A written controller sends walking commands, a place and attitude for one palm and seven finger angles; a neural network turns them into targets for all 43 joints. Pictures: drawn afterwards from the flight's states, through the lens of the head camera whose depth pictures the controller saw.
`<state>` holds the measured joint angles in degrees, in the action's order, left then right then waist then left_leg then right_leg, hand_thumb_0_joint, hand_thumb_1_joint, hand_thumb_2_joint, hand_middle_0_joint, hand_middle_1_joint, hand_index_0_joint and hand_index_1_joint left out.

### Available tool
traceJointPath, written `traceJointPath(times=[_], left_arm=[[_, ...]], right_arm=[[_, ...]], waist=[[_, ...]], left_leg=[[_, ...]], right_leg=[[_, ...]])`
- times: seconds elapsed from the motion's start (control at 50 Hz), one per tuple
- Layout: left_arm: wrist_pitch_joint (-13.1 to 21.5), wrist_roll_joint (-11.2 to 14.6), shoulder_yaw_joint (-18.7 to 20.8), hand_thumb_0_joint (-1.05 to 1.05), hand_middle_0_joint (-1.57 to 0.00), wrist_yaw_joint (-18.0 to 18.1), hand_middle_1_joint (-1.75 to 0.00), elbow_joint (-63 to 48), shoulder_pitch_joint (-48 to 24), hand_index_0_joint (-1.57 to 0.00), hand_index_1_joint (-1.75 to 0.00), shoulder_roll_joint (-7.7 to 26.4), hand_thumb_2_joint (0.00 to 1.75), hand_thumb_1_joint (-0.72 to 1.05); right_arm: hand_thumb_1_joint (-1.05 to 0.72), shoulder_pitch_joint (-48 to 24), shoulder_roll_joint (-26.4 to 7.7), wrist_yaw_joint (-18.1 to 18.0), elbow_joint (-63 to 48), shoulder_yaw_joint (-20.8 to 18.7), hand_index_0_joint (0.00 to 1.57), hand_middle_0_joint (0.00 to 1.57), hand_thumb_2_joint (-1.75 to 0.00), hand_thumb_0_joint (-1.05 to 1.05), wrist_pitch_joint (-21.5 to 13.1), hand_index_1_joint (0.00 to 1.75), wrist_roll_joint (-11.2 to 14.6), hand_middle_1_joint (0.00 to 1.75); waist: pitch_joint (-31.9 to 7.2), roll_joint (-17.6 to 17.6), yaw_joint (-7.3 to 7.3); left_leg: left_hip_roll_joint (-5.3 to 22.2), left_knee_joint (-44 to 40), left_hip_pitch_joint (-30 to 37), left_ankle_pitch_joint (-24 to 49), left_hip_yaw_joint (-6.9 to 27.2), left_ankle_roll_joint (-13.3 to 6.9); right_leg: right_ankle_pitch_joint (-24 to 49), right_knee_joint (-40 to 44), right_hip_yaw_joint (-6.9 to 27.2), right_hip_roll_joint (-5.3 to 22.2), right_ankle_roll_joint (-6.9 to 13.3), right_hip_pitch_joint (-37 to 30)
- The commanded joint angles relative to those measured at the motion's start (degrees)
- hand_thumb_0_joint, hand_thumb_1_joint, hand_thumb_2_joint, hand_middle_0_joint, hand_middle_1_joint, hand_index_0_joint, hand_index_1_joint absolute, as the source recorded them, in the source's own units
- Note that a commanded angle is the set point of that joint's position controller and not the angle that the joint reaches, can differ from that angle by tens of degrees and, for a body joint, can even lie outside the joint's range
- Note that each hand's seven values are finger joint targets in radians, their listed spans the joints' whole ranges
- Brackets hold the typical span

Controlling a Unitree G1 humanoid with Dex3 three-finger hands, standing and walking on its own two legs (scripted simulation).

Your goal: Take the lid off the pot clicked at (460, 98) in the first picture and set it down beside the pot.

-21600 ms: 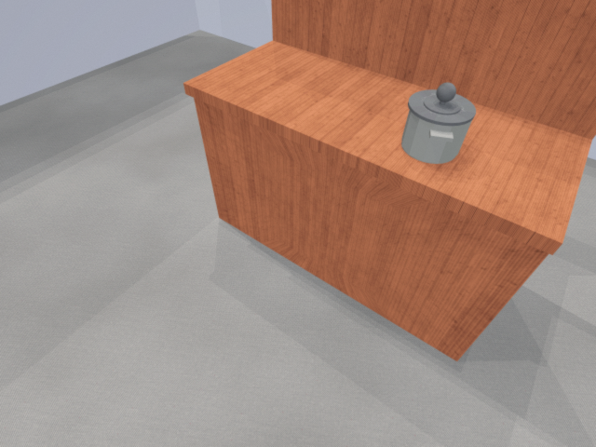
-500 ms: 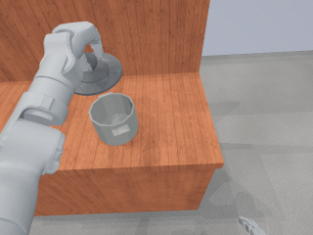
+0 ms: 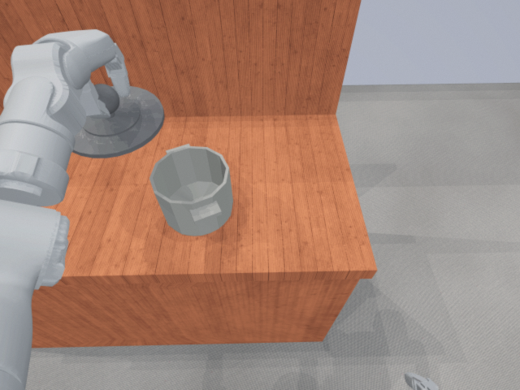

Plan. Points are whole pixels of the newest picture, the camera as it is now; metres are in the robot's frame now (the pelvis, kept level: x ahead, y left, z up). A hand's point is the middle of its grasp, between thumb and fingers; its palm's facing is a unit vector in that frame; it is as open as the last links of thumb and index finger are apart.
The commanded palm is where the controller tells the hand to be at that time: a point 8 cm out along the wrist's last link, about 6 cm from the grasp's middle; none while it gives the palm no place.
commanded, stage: move the lid sideways beside the pot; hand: left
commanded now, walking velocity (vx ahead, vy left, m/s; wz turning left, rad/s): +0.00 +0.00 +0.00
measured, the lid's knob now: (103, 99) +0.50 +0.23 +0.19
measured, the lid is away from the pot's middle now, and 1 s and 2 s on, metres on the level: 0.10 0.22 0.23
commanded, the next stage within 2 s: lower the lid onto the table in 1.30 s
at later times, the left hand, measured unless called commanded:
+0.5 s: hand (50, 95) +0.47 +0.29 +0.22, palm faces -0.27 -0.07 -0.96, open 7.4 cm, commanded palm +0.46 +0.29 +0.29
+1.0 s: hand (8, 106) +0.46 +0.34 +0.21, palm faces -0.30 -0.09 -0.95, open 7.4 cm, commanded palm +0.47 +0.35 +0.29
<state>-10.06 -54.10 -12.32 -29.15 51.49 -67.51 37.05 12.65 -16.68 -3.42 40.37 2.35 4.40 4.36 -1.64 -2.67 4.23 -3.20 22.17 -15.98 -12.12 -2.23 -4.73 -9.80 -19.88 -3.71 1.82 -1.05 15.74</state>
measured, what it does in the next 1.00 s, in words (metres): stands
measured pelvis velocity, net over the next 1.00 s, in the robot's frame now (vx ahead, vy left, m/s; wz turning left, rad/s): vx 0.00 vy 0.01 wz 0.01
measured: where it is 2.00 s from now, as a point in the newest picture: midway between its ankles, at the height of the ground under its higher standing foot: outside the picture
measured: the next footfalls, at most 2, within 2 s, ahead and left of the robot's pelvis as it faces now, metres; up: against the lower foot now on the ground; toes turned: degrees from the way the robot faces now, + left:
none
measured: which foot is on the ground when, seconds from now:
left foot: down 0.00-1.00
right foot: down 0.00-1.00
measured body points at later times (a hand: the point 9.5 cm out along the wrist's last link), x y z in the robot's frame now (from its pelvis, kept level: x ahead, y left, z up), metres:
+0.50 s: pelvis +0.00 +0.01 +0.00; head +0.05 +0.01 +0.45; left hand +0.48 +0.29 +0.27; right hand +0.10 -0.26 -0.12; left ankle -0.01 +0.06 -0.74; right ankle +0.00 -0.14 -0.74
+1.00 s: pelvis +0.00 +0.01 +0.00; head +0.06 +0.02 +0.44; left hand +0.47 +0.34 +0.26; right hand +0.07 -0.27 -0.12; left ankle -0.01 +0.06 -0.74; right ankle +0.00 -0.14 -0.74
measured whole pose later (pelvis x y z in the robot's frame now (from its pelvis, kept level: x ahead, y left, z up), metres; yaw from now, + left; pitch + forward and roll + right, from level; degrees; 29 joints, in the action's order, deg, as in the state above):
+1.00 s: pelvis +0.00 +0.01 +0.00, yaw +0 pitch +8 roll -2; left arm 0.4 -55.5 -5.6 -30.2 58.5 -67.7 50.1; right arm 14.5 -17.4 -5.3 42.1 2.9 5.6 5.2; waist -1.4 -1.7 4.6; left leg -3.2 24.2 -19.1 -13.2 -1.6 -5.6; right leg -9.0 -18.2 -4.2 1.7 -1.5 16.9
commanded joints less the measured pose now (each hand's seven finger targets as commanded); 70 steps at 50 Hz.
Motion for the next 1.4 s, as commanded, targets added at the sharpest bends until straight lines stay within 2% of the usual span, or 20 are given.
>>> traceJointPath(times=[0.0,0.04,0.06,0.14,0.3,0.4,0.58,0.62,0.66,0.72,0.76,0.8,0.86,0.92,1.0,1.06,1.08,1.18,1.24,1.38], left_arm=[[1.9,-1.0,7.8,0.00,-0.91,3.9,-1.05,-18.2,-38.6,-0.90,-1.06,18.1,0.96,0.64],[1.3,-1.0,6.4,0.00,-0.91,3.4,-1.05,-12.9,-36.1,-0.90,-1.06,15.9,0.96,0.64],[1.4,-1.1,8.3,0.00,-0.91,3.4,-1.05,-13.7,-36.6,-0.90,-1.06,18.7,0.96,0.64],[1.7,-1.3,6.3,0.00,-0.91,3.0,-1.05,-12.4,-36.9,-0.90,-1.06,16.8,0.96,0.64],[3.6,-1.8,11.4,0.00,-0.91,3.3,-1.05,-14.5,-35.9,-0.90,-1.06,23.8,0.96,0.64],[4.1,-1.8,9.2,0.00,-0.91,2.8,-1.05,-11.7,-35.5,-0.90,-1.06,22.4,0.96,0.64],[6.7,-1.1,12.4,0.00,-0.91,2.8,-1.05,-9.5,-33.0,-0.90,-1.06,28.1,0.96,0.64],[7.2,-1.4,9.6,0.00,-0.91,2.6,-1.05,-10.1,-35.7,-0.90,-1.06,25.4,0.96,0.64],[7.8,-1.7,11.9,0.00,-0.91,2.7,-1.05,-10.9,-35.9,-0.90,-1.06,28.9,0.96,0.64],[8.7,-1.3,10.5,0.00,-0.91,2.7,-1.05,-10.0,-36.0,-0.90,-1.06,27.1,0.96,0.64],[8.9,-0.9,10.1,0.00,-0.91,2.4,-1.05,-5.6,-33.5,-0.90,-1.06,27.1,0.96,0.64],[9.8,-1.0,11.4,0.00,-0.91,2.6,-1.05,-10.6,-37.0,-0.90,-1.06,29.9,0.96,0.64],[9.9,-1.4,9.9,0.00,-0.91,2.5,-1.05,-7.9,-37.1,-0.90,-1.06,28.2,0.96,0.64],[10.8,-1.5,13.5,0.00,-0.91,2.8,-1.05,-7.9,-35.6,-0.90,-1.06,32.9,0.96,0.64],[11.7,-2.0,15.6,0.00,-0.91,2.9,-1.05,-7.2,-33.6,-0.90,-1.06,35.8,0.96,0.64],[11.3,-2.4,15.6,0.00,-0.91,2.6,-1.05,-3.9,-32.0,-0.90,-1.06,36.5,0.96,0.64],[11.6,-2.3,15.4,0.00,-0.91,2.7,-1.05,-5.6,-32.5,-0.90,-1.06,36.5,0.96,0.64],[11.7,-2.7,16.1,0.00,-0.91,2.7,-1.05,-6.1,-32.5,-0.90,-1.06,37.6,0.96,0.64],[11.2,-2.3,12.8,0.00,-0.91,2.2,-1.05,-7.0,-34.3,-0.90,-1.06,33.2,0.96,0.64],[11.3,-1.4,11.8,0.00,-0.91,1.9,-1.05,-8.6,-36.2,-0.90,-1.06,32.2,0.96,0.64]], right_arm=[[-0.90,-1.0,-8.1,-0.2,-6.9,-3.3,0.20,0.20,-0.90,0.00,-1.9,0.30,-0.2,0.30],[-0.90,-0.6,-8.1,-0.1,-6.1,-3.3,0.20,0.20,-0.90,0.00,-1.5,0.30,0.1,0.30],[-0.90,-0.5,-8.5,0.0,-6.2,-3.3,0.20,0.20,-0.90,0.00,-1.3,0.30,0.1,0.30],[-0.90,-0.5,-8.4,0.1,-6.2,-3.3,0.20,0.20,-0.90,0.00,-0.8,0.30,0.3,0.30],[-0.90,0.1,-8.9,0.2,-6.8,-3.6,0.20,0.20,-0.90,0.00,-0.5,0.30,-0.3,0.30],[-0.90,0.1,-9.0,0.1,-6.7,-3.4,0.20,0.20,-0.90,0.00,0.1,0.30,0.1,0.30],[-0.90,0.7,-10.0,-0.8,-6.1,-3.4,0.20,0.20,-0.90,0.00,0.4,0.30,0.7,0.30],[-0.90,1.0,-9.5,-1.1,-5.5,-3.3,0.20,0.20,-0.90,0.00,0.5,0.30,0.7,0.30],[-0.90,1.3,-9.8,-1.4,-5.3,-3.3,0.20,0.20,-0.90,0.00,0.3,0.30,0.7,0.30],[-0.90,1.7,-9.6,-1.8,-4.7,-3.4,0.20,0.20,-0.90,0.00,0.1,0.30,0.7,0.30],[-0.90,2.3,-10.0,-2.1,-3.9,-3.0,0.20,0.20,-0.90,0.00,0.1,0.30,1.0,0.30],[-0.90,2.2,-10.4,-2.1,-4.2,-3.1,0.20,0.20,-0.90,0.00,0.2,0.30,0.8,0.30],[-0.90,3.0,-10.3,-2.6,-3.1,-3.0,0.20,0.20,-0.90,0.00,-0.2,0.30,1.0,0.30],[-0.90,3.5,-10.6,-2.7,-3.3,-3.0,0.20,0.20,-0.90,0.00,-0.5,0.30,0.8,0.30],[-0.90,3.6,-10.8,-2.5,-3.7,-2.8,0.20,0.20,-0.90,0.00,0.1,0.30,0.7,0.30],[-0.90,3.3,-10.9,-2.3,-3.9,-2.7,0.20,0.20,-0.90,0.00,0.8,0.30,1.1,0.30],[-0.90,2.9,-11.2,-2.2,-4.1,-2.9,0.20,0.20,-0.90,0.00,0.9,0.30,1.2,0.30],[-0.90,3.8,-11.2,-2.2,-4.3,-3.0,0.20,0.20,-0.90,0.00,1.2,0.30,1.1,0.30],[-0.90,4.4,-10.8,-2.1,-3.6,-3.3,0.20,0.20,-0.90,0.00,1.4,0.30,1.1,0.30],[-0.90,4.4,-11.1,-2.4,-2.9,-3.4,0.20,0.20,-0.90,0.00,1.0,0.30,1.1,0.30]], waist=[[-30.1,-4.2,0.31],[-26.0,-2.7,0.59],[-26.7,-2.2,0.21],[-25.6,-2.3,0.62],[-29.3,-3.8,-0.19],[-26.5,-3.6,0.33],[-25.3,-4.5,-0.03],[-25.7,-4.7,0.60],[-26.6,-5.9,0.16],[-25.6,-7.7,0.77],[-22.9,-5.0,1.00],[-26.6,-6.9,0.65],[-24.3,-7.3,1.34],[-26.1,-6.9,0.50],[-27.0,-7.7,0.05],[-24.7,-5.6,-0.04],[-25.3,-8.5,0.04],[-26.9,-10.0,0.00],[-26.6,-9.0,0.93],[-27.1,-9.2,1.25]], left_leg=[[3.3,1.6,20.1,32.3,6.9,2.0],[3.4,1.4,18.4,30.1,6.7,1.8],[3.3,1.2,17.8,29.0,6.7,1.8],[3.4,1.1,17.7,29.3,7.0,2.3],[3.6,2.1,19.3,35.5,7.3,2.6],[3.6,1.6,17.7,31.9,6.8,2.5],[3.6,2.0,16.1,29.7,6.4,1.8],[3.9,1.6,16.8,27.9,6.4,1.7],[3.7,1.6,16.9,27.0,6.4,1.5],[4.0,2.1,18.1,27.7,6.6,1.6],[3.6,1.6,14.9,24.0,6.2,1.1],[3.8,1.4,16.5,25.3,6.5,1.6],[4.2,1.9,17.0,25.6,6.8,1.6],[3.9,2.4,16.5,26.8,6.6,1.2],[4.0,3.1,16.4,33.4,6.6,1.8],[4.0,3.0,13.5,30.3,6.0,1.1],[4.1,3.3,15.0,33.2,6.2,1.7],[4.4,4.3,17.6,37.5,6.7,2.0],[4.9,4.2,19.2,36.3,7.0,2.0],[4.6,4.6,19.4,36.9,7.0,2.3]], right_leg=[[17.9,-0.9,1.6,-1.6,3.5,-4.7],[16.3,-0.3,1.1,-1.7,3.5,-2.8],[16.3,-0.4,1.2,-1.7,3.5,-3.8],[15.0,-0.4,0.7,-1.8,3.6,-2.2],[17.8,-0.7,1.2,-1.7,3.6,-4.1],[15.5,-0.1,1.0,-1.8,3.5,-2.6],[15.0,0.7,1.0,-1.6,3.7,-3.2],[13.2,0.8,0.5,-1.9,3.5,-2.1],[12.8,0.8,0.7,-2.0,3.6,-2.7],[11.5,1.3,0.5,-2.1,3.5,-0.7],[11.4,1.4,0.3,-2.3,3.6,-1.1],[11.4,1.2,0.6,-2.1,3.5,-2.4],[10.4,1.5,0.1,-2.4,3.5,0.1],[12.2,1.1,0.4,-2.4,3.6,-2.1],[15.2,0.4,0.4,-2.4,3.4,-3.3],[15.6,0.3,0.4,-2.3,3.4,-4.0],[15.9,0.3,0.4,-2.1,3.6,-2.8],[15.2,0.3,0.2,-2.4,3.5,-1.3],[13.4,0.7,-0.2,-2.8,3.0,0.9],[14.2,0.6,-0.2,-2.6,3.3,1.2]])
